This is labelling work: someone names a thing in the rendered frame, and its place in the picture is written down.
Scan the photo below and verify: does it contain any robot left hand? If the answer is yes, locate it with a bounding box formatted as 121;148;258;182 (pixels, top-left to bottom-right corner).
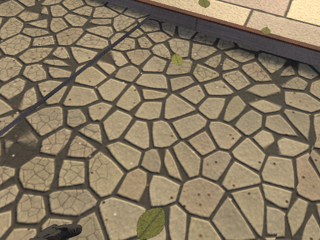
29;224;82;240

